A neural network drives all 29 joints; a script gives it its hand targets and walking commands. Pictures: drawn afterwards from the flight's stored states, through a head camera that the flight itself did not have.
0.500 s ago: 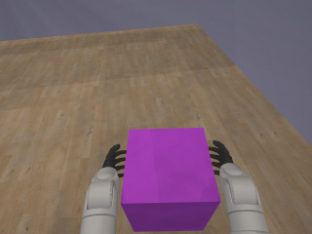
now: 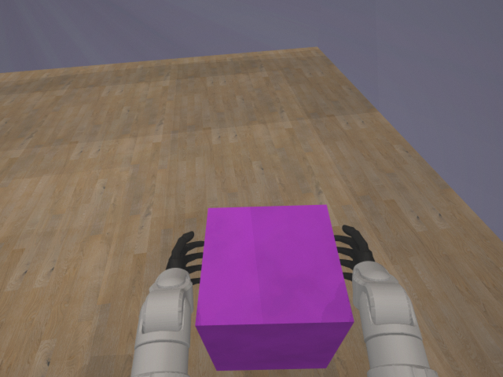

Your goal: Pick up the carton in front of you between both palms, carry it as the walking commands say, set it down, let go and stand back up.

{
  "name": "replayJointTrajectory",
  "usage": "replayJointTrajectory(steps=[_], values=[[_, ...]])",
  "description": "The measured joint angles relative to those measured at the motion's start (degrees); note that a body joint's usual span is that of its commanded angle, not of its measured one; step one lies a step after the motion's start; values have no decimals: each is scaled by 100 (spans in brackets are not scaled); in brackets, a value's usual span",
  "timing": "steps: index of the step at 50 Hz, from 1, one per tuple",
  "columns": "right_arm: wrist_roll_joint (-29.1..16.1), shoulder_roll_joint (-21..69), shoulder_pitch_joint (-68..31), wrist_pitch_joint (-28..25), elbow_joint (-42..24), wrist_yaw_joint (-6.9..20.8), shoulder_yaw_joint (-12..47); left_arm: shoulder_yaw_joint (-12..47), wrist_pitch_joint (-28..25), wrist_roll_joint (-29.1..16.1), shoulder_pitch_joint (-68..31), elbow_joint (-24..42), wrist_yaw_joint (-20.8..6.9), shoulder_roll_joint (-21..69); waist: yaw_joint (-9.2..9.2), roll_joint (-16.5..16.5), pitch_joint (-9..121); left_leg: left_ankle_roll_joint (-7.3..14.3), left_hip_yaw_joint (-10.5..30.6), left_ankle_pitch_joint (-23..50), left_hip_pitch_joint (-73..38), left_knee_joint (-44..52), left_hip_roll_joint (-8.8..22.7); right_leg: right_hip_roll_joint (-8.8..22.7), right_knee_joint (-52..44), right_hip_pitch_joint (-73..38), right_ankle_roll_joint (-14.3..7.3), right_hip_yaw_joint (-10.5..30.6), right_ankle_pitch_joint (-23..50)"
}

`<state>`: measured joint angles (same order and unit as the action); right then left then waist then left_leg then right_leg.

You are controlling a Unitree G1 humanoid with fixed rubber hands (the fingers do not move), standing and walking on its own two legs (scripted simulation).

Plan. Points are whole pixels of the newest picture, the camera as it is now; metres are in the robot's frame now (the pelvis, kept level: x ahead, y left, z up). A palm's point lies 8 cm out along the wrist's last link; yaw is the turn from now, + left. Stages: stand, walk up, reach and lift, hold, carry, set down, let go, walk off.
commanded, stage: carry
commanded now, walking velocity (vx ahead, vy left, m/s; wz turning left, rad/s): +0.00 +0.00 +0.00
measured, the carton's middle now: (269, 291) +0.31 +0.00 -0.04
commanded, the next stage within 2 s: hold in 0.76 s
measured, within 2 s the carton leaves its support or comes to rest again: neither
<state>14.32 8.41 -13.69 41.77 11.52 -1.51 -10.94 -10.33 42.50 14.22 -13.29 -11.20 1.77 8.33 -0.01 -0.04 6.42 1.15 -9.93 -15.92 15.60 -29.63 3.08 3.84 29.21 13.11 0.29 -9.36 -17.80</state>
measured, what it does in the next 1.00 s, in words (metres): stands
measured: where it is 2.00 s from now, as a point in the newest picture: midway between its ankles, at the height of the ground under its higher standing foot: outside the picture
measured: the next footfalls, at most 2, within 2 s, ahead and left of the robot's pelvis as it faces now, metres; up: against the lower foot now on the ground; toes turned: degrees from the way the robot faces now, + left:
none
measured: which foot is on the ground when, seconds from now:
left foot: down 0.00-1.00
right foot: down 0.00-1.00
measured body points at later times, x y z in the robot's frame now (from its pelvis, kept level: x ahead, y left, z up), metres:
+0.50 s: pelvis -0.02 +0.00 +0.00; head -0.04 +0.00 +0.45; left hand +0.28 +0.15 +0.03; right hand +0.28 -0.15 +0.04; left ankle +0.00 +0.10 -0.74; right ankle -0.03 -0.11 -0.74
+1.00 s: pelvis -0.04 +0.00 +0.01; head -0.07 +0.00 +0.46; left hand +0.26 +0.15 +0.04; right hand +0.26 -0.15 +0.04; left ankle -0.01 +0.11 -0.74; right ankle -0.03 -0.12 -0.74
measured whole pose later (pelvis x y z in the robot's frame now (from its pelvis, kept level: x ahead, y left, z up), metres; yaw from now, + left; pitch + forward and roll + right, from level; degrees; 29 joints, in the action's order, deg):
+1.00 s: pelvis -0.04 +0.00 +0.01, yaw +1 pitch -6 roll +0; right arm 15.8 8.7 -15.0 40.9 13.5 -0.5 -12.0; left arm -10.7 42.3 15.8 -14.0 -11.9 1.4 8.5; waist -0.2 -1.0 -2.1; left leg 0.9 -2.3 -9.0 6.3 -21.5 0.0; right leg 0.4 22.3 4.2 0.1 0.0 -11.9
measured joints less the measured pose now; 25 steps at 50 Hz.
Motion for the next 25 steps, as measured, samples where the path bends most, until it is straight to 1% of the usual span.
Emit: replayJointTrajectory(steps=[25], values=[[16, 4, -17, 13, -45, 13, -11, 6, 12, 18, -23, 37, -6, 5, 9, 8, -37, 42, 10, 229, 203, 43, 0, 12, -10, 209, -19, -15, 209]])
